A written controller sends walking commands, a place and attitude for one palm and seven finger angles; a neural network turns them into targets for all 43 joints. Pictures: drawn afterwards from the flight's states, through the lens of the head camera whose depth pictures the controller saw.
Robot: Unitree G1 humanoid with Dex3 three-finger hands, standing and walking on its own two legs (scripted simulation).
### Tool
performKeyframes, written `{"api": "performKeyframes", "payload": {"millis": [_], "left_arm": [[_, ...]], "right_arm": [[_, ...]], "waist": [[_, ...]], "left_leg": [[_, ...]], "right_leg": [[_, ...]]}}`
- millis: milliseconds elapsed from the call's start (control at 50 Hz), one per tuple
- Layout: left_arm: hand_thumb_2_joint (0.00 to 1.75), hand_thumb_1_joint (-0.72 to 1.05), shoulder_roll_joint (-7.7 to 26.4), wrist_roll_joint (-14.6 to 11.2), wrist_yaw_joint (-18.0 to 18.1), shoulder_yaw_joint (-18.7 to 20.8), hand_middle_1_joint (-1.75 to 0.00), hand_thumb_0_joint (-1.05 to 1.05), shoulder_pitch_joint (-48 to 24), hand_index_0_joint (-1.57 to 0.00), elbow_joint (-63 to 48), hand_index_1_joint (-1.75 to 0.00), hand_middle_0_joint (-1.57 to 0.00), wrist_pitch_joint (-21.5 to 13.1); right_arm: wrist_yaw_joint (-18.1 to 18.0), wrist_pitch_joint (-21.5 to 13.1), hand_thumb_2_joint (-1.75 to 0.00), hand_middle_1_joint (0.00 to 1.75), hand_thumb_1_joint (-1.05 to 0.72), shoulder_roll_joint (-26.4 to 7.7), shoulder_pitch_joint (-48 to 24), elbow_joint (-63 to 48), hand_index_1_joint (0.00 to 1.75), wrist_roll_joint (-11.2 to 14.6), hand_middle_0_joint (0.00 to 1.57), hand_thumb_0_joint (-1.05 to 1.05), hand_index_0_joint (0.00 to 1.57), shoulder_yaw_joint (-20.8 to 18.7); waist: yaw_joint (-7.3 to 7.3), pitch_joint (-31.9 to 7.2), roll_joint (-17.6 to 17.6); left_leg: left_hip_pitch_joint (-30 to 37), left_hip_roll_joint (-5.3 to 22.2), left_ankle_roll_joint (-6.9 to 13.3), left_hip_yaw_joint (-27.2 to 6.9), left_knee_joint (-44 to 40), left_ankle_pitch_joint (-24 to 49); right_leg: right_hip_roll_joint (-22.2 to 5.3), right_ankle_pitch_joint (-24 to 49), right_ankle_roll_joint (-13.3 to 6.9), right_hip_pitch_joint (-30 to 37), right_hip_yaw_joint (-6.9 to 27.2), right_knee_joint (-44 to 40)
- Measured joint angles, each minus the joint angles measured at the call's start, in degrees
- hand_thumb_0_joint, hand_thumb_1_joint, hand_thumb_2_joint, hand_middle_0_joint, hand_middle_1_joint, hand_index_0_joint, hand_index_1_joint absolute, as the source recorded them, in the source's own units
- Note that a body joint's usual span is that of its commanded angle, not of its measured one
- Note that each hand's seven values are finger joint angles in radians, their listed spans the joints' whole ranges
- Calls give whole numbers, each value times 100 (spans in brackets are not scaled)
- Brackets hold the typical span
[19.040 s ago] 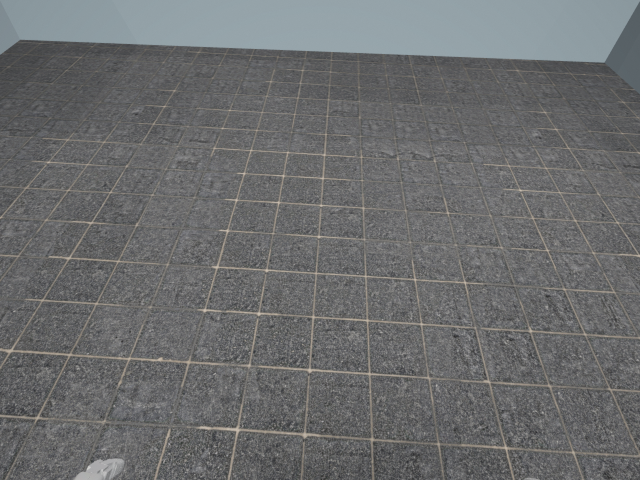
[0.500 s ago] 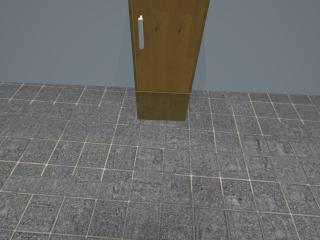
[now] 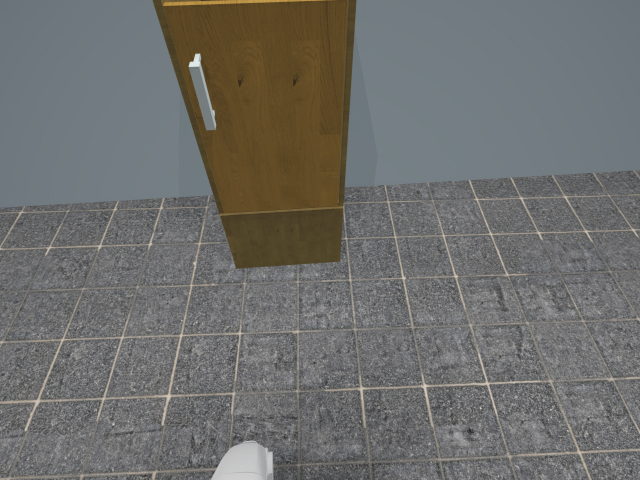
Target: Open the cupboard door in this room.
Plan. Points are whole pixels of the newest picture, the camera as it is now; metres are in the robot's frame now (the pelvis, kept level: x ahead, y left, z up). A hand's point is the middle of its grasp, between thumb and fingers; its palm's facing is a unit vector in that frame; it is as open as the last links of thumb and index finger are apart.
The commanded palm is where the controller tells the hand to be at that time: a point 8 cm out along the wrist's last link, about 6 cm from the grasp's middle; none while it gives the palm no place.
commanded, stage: take the last steps up to it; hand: left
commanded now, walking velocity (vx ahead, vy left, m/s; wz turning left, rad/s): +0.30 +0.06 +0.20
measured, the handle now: (204, 93) +0.86 +0.30 +0.00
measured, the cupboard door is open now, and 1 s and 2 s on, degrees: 0 0 0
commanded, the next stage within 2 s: come to a stop and stand still in 0.68 s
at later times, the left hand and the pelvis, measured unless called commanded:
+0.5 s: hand (156, 455) +0.17 +0.25 -0.17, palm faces +0.10 -0.98 -0.19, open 7.4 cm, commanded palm none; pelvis +0.18 +0.07 +0.01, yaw +3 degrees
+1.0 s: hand (209, 344) +0.34 +0.21 -0.16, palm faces +0.12 -0.97 -0.23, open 7.3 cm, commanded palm none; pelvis +0.31 +0.03 +0.01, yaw +4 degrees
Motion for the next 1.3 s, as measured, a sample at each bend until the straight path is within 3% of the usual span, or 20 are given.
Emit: {"api": "performKeyframes", "payload": {"millis": [100,240,280,320,360,420,520,640,680,740,780,820,920,1060,1100,1120,1200,1300], "left_arm": [[90,92,-19,18,-41,-38,-30,0,328,-20,92,-30,-20,-88],[90,91,-18,16,-45,-27,-30,0,808,-20,303,-30,-20,-56],[90,91,-4,-14,-58,-15,-30,0,944,-20,393,-30,-20,17],[90,91,12,-13,-64,-21,-30,0,969,-20,469,-30,-20,129],[90,91,19,-5,-83,-2,-30,1,927,-19,503,-30,-20,197],[90,91,49,30,-115,42,-30,1,781,-19,417,-30,-20,225],[90,91,104,31,-129,82,-30,1,397,-19,128,-30,-20,262],[90,91,76,20,-166,56,-30,0,-64,-19,-130,-30,-20,234],[90,91,86,29,-178,33,-30,0,-116,-19,-188,-30,-20,145],[90,91,-24,12,-132,-4,-30,0,-223,-19,-198,-30,-20,-43],[90,91,-97,-15,-93,-35,-30,0,-191,-19,-191,-30,-20,-63],[90,92,-144,-57,17,22,-30,-1,-123,-20,-170,-30,-20,-49],[90,94,-100,-10,89,-46,-30,-1,33,-20,-37,-30,-20,74],[90,92,-75,29,116,-25,-30,0,130,-20,-31,-30,-21,352],[90,91,-19,16,124,-7,-30,0,170,-20,-38,-30,-21,411],[90,91,33,1,127,3,-30,0,167,-20,-42,-30,-21,448],[90,91,223,-34,151,33,-30,0,109,-20,-47,-30,-20,579],[90,91,324,-23,76,64,-30,0,160,-19,-35,-30,-20,566]], "right_arm": [[108,35,-90,29,-91,13,-240,-112,29,14,20,0,20,24],[189,-7,-90,29,-91,105,-247,-66,30,4,20,1,20,113],[168,-117,-90,29,-91,144,-221,-65,30,-30,20,1,20,131],[132,-190,-90,30,-91,210,-157,-61,30,-40,20,0,20,153],[48,-242,-90,30,-92,259,7,-44,30,15,20,0,20,93],[-55,-295,-90,30,-95,148,283,52,30,27,20,-2,21,5],[-60,-224,-90,30,-94,81,844,419,30,18,20,-1,20,41],[-35,-84,-90,30,-92,168,1266,713,30,-14,20,0,20,42],[-26,-51,-90,30,-92,214,1396,768,30,-5,20,0,20,48],[-6,68,-90,30,-91,213,1291,829,30,57,20,1,20,68],[3,125,-90,30,-91,220,1120,795,30,67,20,1,20,60],[5,120,-90,30,-91,205,946,701,30,51,20,1,20,51],[-56,156,-90,29,-91,134,451,422,30,79,20,1,20,100],[-57,323,-90,29,-93,-81,-82,129,30,101,20,1,20,38],[-52,281,-90,29,-92,-96,-135,45,30,89,20,1,20,41],[-58,243,-90,29,-92,-72,-156,23,30,71,20,1,20,43],[-108,204,-90,29,-91,110,-237,-68,30,30,20,1,20,145],[-150,169,-90,30,-91,269,-241,-51,30,42,20,1,20,215]], "waist": [[177,-223,-56],[395,-234,-194],[394,-188,-273],[365,-96,-321],[286,-66,-301],[184,-87,-305],[121,-165,-309],[-70,-112,-214],[-109,-127,-199],[-104,-21,-12],[-72,1,-14],[-33,-30,12],[77,-113,17],[241,38,-101],[244,55,-147],[244,73,-224],[282,159,-450],[250,53,-429]], "left_leg": [[107,-61,-35,98,-1218,272],[1052,-258,103,375,-2970,293],[1260,-371,260,484,-3130,552],[1367,-437,371,596,-2947,275],[1592,-482,405,656,-3108,145],[1979,-582,388,721,-3596,232],[2522,-662,335,731,-4157,239],[2884,-537,79,706,-3981,-218],[2876,-445,-47,686,-3568,-573],[2166,-309,112,270,-1714,-1319],[1561,-389,189,54,-527,-1244],[1096,-357,188,3,-102,-849],[762,-367,23,-11,-1142,-453],[1050,-567,-20,22,-2188,-332],[1369,-549,39,86,-2877,370],[1418,-582,178,123,-2967,346],[1452,-645,429,223,-3099,264],[1525,-621,439,255,-3620,610]], "right_leg": [[-58,-95,119,581,-93,-484],[-343,-652,468,1111,-277,-380],[-552,-1015,528,893,-188,408],[-614,-1467,498,321,148,1854],[-617,-1404,487,-266,343,2928],[-722,-928,535,-932,467,3394],[-889,-330,658,-1428,492,2760],[-827,-73,629,-1043,336,1111],[-730,166,574,-653,226,497],[-581,-51,280,-594,51,797],[-548,-116,213,-404,-12,651],[-486,-19,221,-161,-86,301],[-410,137,223,210,-112,-277],[-498,-127,380,240,-88,35],[-511,-275,462,148,-97,299],[-561,-368,508,76,-85,472],[-367,-1566,590,-448,554,1990],[-256,-1346,721,-671,903,2933]]}}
